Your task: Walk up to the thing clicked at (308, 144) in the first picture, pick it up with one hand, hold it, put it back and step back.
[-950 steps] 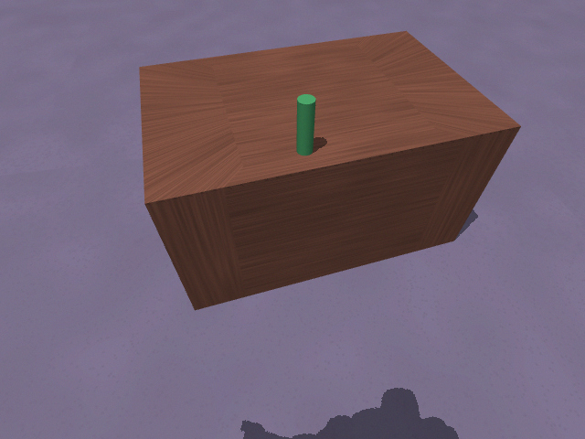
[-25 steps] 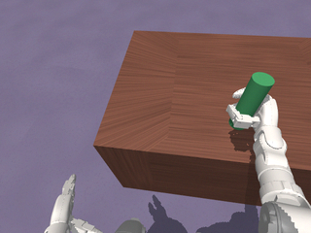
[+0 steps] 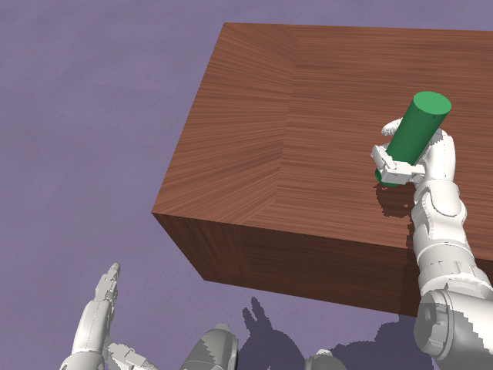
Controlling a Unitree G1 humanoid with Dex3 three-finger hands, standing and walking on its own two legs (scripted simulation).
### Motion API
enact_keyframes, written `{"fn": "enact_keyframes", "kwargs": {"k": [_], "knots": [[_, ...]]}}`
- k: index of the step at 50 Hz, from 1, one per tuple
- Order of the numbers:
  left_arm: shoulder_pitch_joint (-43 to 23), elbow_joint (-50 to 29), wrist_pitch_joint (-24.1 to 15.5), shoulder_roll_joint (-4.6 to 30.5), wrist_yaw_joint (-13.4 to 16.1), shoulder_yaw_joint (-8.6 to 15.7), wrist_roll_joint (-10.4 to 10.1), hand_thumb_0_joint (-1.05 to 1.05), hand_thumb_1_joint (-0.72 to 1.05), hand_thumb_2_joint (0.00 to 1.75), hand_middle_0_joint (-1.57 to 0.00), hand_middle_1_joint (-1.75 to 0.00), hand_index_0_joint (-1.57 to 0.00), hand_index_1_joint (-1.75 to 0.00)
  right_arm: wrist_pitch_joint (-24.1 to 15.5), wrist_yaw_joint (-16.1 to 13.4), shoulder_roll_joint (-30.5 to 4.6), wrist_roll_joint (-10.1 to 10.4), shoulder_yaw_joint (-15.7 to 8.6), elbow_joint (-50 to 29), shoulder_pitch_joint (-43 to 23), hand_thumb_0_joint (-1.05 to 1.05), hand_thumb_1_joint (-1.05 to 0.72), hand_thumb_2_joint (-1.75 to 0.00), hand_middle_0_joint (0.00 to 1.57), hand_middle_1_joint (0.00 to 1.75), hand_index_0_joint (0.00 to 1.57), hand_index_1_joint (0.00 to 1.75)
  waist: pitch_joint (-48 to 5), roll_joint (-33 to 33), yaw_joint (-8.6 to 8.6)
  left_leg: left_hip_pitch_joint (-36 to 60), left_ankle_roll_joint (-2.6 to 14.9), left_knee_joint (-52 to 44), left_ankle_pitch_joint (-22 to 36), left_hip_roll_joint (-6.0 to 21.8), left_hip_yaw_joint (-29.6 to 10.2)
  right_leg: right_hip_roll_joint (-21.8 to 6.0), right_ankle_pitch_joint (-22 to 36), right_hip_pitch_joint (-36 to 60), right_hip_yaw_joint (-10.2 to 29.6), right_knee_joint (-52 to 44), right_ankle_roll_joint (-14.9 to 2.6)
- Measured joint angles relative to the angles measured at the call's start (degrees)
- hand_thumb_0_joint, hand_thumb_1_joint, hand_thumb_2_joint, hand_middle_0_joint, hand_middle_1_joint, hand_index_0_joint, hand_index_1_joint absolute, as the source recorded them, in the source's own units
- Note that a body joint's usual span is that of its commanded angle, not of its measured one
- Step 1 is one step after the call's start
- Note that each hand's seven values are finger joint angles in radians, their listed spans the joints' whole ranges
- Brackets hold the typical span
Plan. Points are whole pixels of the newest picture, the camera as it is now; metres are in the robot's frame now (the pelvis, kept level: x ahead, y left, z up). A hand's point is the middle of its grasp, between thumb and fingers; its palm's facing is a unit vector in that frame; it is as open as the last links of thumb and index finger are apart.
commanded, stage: lower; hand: right
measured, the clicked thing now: (407, 144) +0.46 -0.18 +0.08
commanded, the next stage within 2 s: loosen in 1.16 s
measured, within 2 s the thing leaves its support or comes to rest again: rests again in 1.24 s
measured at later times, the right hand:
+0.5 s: hand (379, 168) +0.47 -0.16 -0.01, palm faces +0.07 +1.00 +0.03, open 6.4 cm
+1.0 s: hand (373, 177) +0.47 -0.16 -0.04, palm faces +0.08 +1.00 +0.02, open 6.4 cm
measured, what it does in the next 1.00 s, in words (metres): lowers itself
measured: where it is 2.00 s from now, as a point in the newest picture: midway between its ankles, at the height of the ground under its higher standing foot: outside the picture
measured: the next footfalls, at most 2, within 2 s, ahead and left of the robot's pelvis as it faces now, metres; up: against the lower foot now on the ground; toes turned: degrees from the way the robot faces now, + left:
none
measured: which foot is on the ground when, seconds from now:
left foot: down 0.00-1.00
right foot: down 0.00-1.00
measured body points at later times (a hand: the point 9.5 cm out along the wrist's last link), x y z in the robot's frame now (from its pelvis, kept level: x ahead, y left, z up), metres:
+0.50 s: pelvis -0.01 +0.01 -0.03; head +0.12 -0.02 +0.40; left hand +0.15 +0.27 -0.03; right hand +0.46 -0.22 +0.00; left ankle +0.05 +0.15 -0.68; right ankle -0.01 -0.13 -0.68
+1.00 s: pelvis -0.02 +0.01 -0.06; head +0.12 -0.03 +0.37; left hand +0.14 +0.27 -0.04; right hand +0.46 -0.21 -0.04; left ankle +0.05 +0.15 -0.68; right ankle -0.01 -0.13 -0.68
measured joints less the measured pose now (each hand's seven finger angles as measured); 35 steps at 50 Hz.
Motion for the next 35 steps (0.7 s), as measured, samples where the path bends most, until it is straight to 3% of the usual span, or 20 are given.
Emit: {"fn": "enact_keyframes", "kwargs": {"k": [35], "knots": [[3.5, -14.7, 1.7, 1.1, -1.7, -0.9, 2.3, -0.01, -0.53, 0.06, -0.06, -0.05, -0.05, -0.05, -5.1, -0.1, -3.7, -2.9, -5.7, 4.3, -2.9, 0.01, 0.02, -1.23, 0.96, 1.16, 0.96, 1.15, -1.1, -0.4, 4.26, -15.5, 0.80, 12.8, -3.8, -0.9, 1.1, -0.8, -4.3, -15.8, 2.0, 13.6, 0.96]]}}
